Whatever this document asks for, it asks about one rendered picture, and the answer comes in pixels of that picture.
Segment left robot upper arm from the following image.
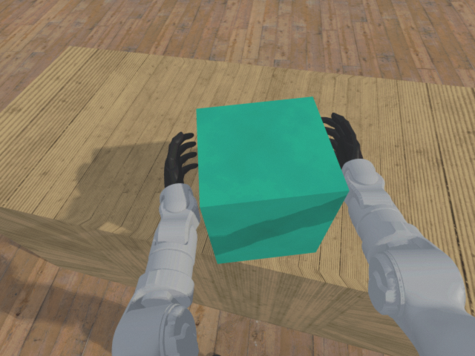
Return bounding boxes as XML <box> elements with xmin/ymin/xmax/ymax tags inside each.
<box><xmin>113</xmin><ymin>303</ymin><xmax>199</xmax><ymax>356</ymax></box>

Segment carton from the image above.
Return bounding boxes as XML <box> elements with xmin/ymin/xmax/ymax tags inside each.
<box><xmin>196</xmin><ymin>96</ymin><xmax>350</xmax><ymax>264</ymax></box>

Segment left robot forearm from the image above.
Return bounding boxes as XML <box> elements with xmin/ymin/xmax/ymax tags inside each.
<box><xmin>112</xmin><ymin>183</ymin><xmax>200</xmax><ymax>356</ymax></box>

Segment left robot hand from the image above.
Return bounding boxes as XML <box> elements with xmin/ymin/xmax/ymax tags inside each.
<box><xmin>164</xmin><ymin>132</ymin><xmax>198</xmax><ymax>188</ymax></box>

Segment right robot upper arm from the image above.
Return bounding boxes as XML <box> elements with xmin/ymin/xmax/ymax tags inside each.
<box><xmin>368</xmin><ymin>248</ymin><xmax>475</xmax><ymax>356</ymax></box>

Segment right robot hand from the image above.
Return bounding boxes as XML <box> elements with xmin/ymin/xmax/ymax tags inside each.
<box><xmin>321</xmin><ymin>113</ymin><xmax>363</xmax><ymax>169</ymax></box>

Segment right robot forearm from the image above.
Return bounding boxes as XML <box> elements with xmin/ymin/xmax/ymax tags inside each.
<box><xmin>341</xmin><ymin>159</ymin><xmax>466</xmax><ymax>306</ymax></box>

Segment pedestal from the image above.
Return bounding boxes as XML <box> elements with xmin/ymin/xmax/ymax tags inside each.
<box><xmin>0</xmin><ymin>46</ymin><xmax>475</xmax><ymax>356</ymax></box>

